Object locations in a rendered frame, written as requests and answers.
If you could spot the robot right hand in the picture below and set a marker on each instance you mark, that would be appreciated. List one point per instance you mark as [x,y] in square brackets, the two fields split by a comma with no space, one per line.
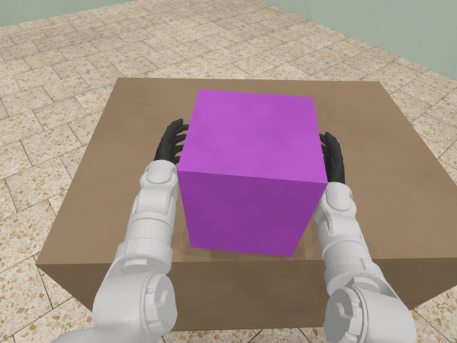
[333,158]

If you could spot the left robot forearm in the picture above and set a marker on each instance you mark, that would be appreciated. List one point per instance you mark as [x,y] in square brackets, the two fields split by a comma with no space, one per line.
[147,244]

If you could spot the pedestal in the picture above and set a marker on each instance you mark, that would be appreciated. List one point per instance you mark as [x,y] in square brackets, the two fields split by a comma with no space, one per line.
[406,207]

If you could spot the carton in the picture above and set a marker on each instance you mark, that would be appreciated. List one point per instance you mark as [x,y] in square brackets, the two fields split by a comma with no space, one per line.
[251,172]

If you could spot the right robot upper arm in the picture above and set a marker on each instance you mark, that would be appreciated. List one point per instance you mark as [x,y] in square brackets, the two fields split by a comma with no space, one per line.
[356,315]

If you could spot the robot left hand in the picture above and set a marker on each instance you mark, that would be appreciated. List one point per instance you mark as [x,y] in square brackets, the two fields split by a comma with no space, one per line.
[167,148]

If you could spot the right robot forearm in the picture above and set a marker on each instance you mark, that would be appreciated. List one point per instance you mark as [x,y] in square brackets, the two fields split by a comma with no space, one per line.
[343,248]

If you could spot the left robot upper arm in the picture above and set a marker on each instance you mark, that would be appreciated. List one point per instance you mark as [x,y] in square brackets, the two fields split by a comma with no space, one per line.
[132,308]

